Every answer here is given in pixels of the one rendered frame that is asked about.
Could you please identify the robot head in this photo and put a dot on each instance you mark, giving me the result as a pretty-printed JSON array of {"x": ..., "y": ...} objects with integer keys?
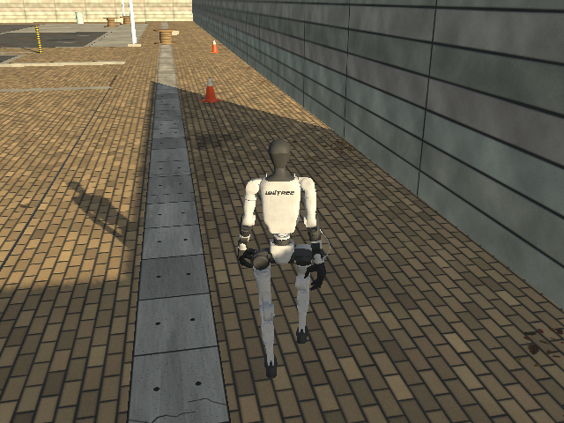
[{"x": 279, "y": 151}]

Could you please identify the robot left upper arm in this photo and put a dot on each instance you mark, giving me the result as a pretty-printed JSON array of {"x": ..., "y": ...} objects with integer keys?
[{"x": 249, "y": 203}]

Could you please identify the robot right upper arm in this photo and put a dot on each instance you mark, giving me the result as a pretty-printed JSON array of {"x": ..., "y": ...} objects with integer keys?
[{"x": 308, "y": 186}]

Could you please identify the robot left shin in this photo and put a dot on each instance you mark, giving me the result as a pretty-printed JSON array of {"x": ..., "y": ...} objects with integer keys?
[{"x": 267, "y": 329}]

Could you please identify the robot right hand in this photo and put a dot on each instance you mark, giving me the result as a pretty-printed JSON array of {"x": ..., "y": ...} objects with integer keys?
[{"x": 321, "y": 272}]

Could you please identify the right robot forearm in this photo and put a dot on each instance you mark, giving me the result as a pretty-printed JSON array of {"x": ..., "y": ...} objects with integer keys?
[{"x": 315, "y": 242}]

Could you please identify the left robot forearm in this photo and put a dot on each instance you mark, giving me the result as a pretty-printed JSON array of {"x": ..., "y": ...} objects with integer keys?
[{"x": 244, "y": 235}]

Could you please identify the robot left hand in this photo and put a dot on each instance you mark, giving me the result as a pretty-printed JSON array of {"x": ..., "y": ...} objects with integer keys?
[{"x": 245, "y": 254}]

